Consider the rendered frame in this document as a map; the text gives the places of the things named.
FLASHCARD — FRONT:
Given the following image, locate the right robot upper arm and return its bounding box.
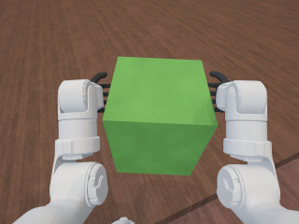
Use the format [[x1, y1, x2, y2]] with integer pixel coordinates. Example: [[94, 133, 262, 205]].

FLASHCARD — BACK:
[[217, 164, 299, 224]]

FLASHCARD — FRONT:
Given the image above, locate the left robot upper arm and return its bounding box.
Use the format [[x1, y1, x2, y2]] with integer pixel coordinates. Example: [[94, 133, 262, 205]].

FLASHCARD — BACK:
[[12, 161, 108, 224]]

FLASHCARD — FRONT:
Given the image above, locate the left robot hand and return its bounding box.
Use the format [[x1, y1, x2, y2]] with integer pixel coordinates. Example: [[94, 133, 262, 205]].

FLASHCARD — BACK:
[[91, 72, 111, 113]]

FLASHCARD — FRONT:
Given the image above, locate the right robot hand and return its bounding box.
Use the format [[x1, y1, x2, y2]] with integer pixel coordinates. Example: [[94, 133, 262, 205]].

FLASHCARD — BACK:
[[207, 71, 230, 113]]

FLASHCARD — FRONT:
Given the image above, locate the robot right forearm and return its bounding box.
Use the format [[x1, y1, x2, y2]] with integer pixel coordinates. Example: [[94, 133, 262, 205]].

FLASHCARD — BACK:
[[216, 80, 280, 198]]

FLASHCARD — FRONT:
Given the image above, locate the carton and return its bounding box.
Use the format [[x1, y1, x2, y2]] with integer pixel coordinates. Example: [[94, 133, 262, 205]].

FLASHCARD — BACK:
[[102, 56, 218, 175]]

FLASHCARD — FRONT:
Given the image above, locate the robot left forearm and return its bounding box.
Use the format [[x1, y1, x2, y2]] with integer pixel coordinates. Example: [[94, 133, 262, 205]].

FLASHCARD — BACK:
[[50, 79, 104, 187]]

